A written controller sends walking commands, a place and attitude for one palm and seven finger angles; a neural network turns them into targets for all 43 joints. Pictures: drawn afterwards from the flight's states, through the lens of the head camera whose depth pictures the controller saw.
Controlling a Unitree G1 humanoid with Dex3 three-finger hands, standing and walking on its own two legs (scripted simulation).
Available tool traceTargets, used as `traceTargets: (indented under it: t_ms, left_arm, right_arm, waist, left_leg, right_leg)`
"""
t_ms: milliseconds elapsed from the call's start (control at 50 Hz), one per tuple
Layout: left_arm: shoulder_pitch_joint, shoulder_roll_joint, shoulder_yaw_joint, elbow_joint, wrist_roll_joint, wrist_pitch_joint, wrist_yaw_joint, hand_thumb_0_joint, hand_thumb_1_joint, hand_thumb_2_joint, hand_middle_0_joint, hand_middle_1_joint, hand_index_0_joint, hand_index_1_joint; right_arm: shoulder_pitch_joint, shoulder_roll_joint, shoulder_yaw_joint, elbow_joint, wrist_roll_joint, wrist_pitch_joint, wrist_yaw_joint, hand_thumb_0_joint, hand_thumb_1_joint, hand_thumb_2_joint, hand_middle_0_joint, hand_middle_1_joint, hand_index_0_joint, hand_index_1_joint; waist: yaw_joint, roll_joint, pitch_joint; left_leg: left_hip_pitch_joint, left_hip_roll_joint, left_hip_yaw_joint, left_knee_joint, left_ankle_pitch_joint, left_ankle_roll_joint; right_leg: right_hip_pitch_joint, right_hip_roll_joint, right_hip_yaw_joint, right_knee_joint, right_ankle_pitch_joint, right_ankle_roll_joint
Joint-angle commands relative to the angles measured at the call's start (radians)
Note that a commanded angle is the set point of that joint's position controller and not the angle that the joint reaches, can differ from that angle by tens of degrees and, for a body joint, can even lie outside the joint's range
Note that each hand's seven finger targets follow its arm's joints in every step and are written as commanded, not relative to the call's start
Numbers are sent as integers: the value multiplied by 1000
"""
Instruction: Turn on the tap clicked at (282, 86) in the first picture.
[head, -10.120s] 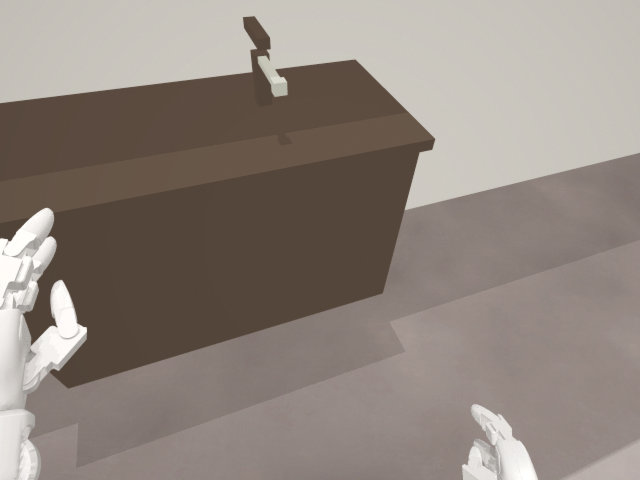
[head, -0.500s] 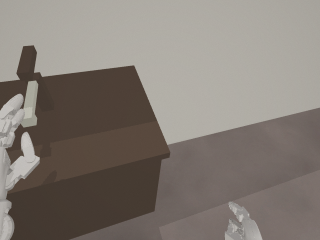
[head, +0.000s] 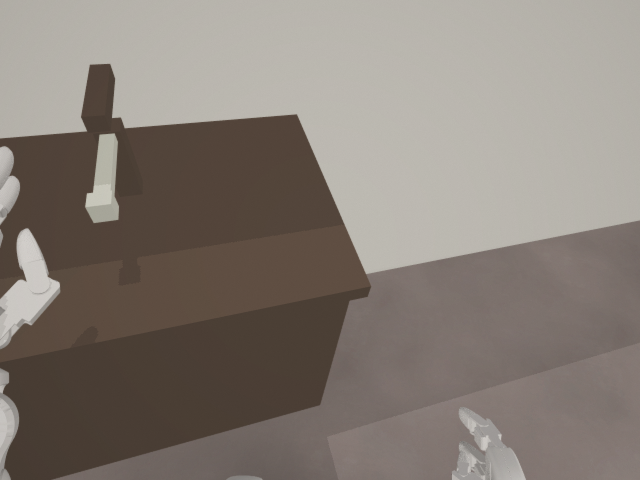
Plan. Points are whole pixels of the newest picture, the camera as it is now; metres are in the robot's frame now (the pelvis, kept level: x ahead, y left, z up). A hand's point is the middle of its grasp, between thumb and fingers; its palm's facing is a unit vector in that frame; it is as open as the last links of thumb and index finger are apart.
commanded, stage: come to a stop and stand still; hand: left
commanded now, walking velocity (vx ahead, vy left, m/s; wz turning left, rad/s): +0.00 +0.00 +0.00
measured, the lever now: (102, 206) +0.38 +0.32 +0.11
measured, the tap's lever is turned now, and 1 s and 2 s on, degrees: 0 0 0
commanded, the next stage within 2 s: look again from close up in 0.78 s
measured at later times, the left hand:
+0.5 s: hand (103, 264) +0.26 +0.24 +0.17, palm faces +0.38 -0.85 -0.38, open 7.4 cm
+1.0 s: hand (105, 267) +0.26 +0.24 +0.16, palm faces +0.39 -0.84 -0.37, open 7.4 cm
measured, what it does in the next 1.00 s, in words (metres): stands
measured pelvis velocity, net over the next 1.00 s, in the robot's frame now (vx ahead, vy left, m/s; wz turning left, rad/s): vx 0.04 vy -0.01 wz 0.00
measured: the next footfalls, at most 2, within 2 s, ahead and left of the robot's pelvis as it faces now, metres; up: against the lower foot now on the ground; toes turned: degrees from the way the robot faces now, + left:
none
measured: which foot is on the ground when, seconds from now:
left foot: down 0.00-1.00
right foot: down 0.00-1.00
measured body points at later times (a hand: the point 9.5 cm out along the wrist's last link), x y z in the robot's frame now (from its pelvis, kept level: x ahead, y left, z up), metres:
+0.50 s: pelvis +0.04 +0.00 +0.01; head +0.07 +0.02 +0.45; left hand +0.23 +0.28 +0.19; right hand +0.23 -0.23 -0.06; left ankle +0.06 +0.12 -0.73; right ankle +0.02 -0.17 -0.73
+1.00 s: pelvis +0.04 -0.01 +0.01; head +0.06 +0.01 +0.46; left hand +0.23 +0.28 +0.18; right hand +0.22 -0.24 -0.07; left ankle +0.07 +0.12 -0.73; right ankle +0.02 -0.17 -0.73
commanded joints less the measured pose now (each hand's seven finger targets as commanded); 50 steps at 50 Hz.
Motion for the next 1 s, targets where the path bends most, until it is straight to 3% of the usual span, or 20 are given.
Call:
traceTargets:
  t_ms: [0,40,60,140,160,260,320,380,460,500,560,680,860,980]
  left_arm:
    - [-17,90,-4,-231,12,-61,-3,0,900,900,-200,-300,-200,-300]
    - [-29,95,-2,-220,15,-58,-5,0,900,900,-200,-300,-200,-300]
    - [-36,124,25,-225,16,-55,-2,0,900,900,-200,-300,-200,-300]
    - [-67,137,53,-216,11,-55,1,0,900,900,-200,-300,-200,-300]
    - [-78,166,78,-238,11,-54,4,0,900,900,-200,-300,-200,-300]
    - [-24,147,68,-290,0,-48,5,0,900,900,-200,-300,-200,-300]
    - [25,130,52,-304,-3,-40,6,0,900,900,-200,-300,-200,-300]
    - [70,122,50,-280,-5,-26,10,0,900,900,-200,-300,-200,-300]
    - [68,151,76,-270,-7,-12,17,0,900,900,-200,-300,-200,-300]
    - [52,137,59,-261,-10,-9,16,0,900,900,-200,-300,-200,-300]
    - [41,157,73,-270,-11,-2,21,0,900,900,-200,-300,-200,-300]
    - [27,133,40,-287,-10,-1,24,0,900,900,-200,-300,-200,-300]
    - [67,155,72,-256,-14,8,25,0,900,900,-200,-300,-200,-300]
    - [51,127,40,-246,-15,10,20,0,900,900,-200,-300,-200,-300]
  right_arm:
    - [-111,-149,-61,-152,1,-72,4,0,-900,-900,200,300,200,300]
    - [-116,-152,-62,-143,-1,-67,7,0,-900,-900,200,300,200,300]
    - [-131,-151,-61,-139,-3,-64,1,0,-900,-900,200,300,200,300]
    - [-131,-144,-58,-144,-2,-50,-5,0,-900,-900,200,300,200,300]
    - [-144,-142,-57,-143,0,-49,-10,0,-900,-900,200,300,200,300]
    - [-152,-139,-62,-158,5,-39,-7,0,-900,-900,200,300,200,300]
    - [-144,-144,-67,-164,6,-28,-1,0,-900,-900,200,300,200,300]
    - [-137,-147,-70,-159,7,-12,-3,0,-900,-900,200,300,200,300]
    - [-149,-145,-70,-165,11,10,-12,0,-900,-900,200,300,200,300]
    - [-143,-146,-72,-170,11,18,-14,0,-900,-900,200,300,200,300]
    - [-158,-142,-70,-173,13,25,-21,0,-900,-900,200,300,200,300]
    - [-151,-147,-71,-174,8,35,-24,0,-900,-900,200,300,200,300]
    - [-156,-144,-71,-178,13,48,-27,0,-900,-900,200,300,200,300]
    - [-149,-144,-69,-178,10,51,-28,0,-900,-900,200,300,200,300]
  waist:
    - [-9,119,-117]
    - [-13,90,-88]
    - [-12,105,-83]
    - [-9,120,-115]
    - [-9,127,-124]
    - [-6,140,-205]
    - [-5,144,-233]
    - [-9,110,-228]
    - [-10,117,-207]
    - [-11,115,-193]
    - [-10,82,-189]
    - [-14,118,-187]
    - [-12,101,-176]
    - [-17,95,-155]
  left_leg:
    - [10,28,-40,-189,-305,23]
    - [30,14,-33,-180,-266,10]
    - [57,15,-21,-181,-239,8]
    - [62,23,-28,-194,-177,11]
    - [86,25,-20,-193,-148,10]
    - [153,24,-10,-154,32,14]
    - [171,29,-8,-127,156,15]
    - [176,32,-2,-109,223,13]
    - [186,33,11,-102,234,10]
    - [164,32,10,-107,204,11]
    - [181,29,17,-98,188,14]
    - [174,24,14,-111,166,16]
    - [170,32,12,-122,142,16]
    - [140,27,11,-136,65,17]
  right_leg:
    - [5,29,-14,-134,-85,-46]
    - [-40,30,-1,-162,-98,-48]
    - [-52,32,-2,-172,-76,-46]
    - [5,36,-28,-138,-1,-39]
    - [9,37,-32,-134,27,-37]
    - [65,26,-46,-109,156,-37]
    - [82,19,-54,-94,220,-35]
    - [84,12,-58,-97,272,-34]
    - [68,5,-48,-107,304,-34]
    - [73,3,-49,-107,284,-34]
    - [67,-4,-36,-125,309,-36]
    - [78,-4,-42,-122,275,-38]
    - [66,-5,-39,-132,247,-37]
    - [62,-4,-39,-142,195,-37]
